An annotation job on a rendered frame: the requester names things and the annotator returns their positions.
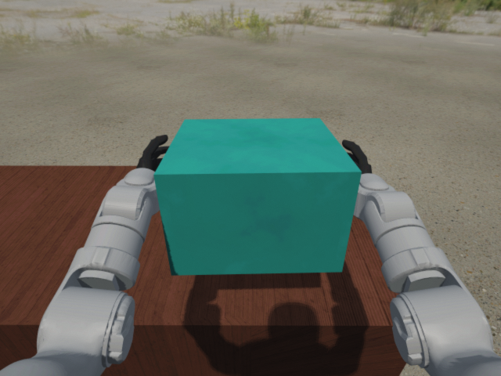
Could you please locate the carton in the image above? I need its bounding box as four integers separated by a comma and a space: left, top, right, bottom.
153, 118, 362, 276

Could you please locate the right robot hand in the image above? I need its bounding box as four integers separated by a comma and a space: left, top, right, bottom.
342, 139, 372, 174

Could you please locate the robot left upper arm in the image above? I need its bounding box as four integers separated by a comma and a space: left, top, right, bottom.
0, 286, 135, 376

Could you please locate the robot left forearm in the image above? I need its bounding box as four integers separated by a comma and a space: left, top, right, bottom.
37, 168, 160, 352

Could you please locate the left robot hand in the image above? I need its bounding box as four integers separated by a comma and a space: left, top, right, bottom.
136, 135, 169, 171

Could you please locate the robot right forearm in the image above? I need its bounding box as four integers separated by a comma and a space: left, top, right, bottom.
354, 173, 493, 349

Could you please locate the pedestal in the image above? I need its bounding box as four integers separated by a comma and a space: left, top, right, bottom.
0, 165, 406, 376

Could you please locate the robot right upper arm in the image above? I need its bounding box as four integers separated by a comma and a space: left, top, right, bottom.
390, 285, 501, 376

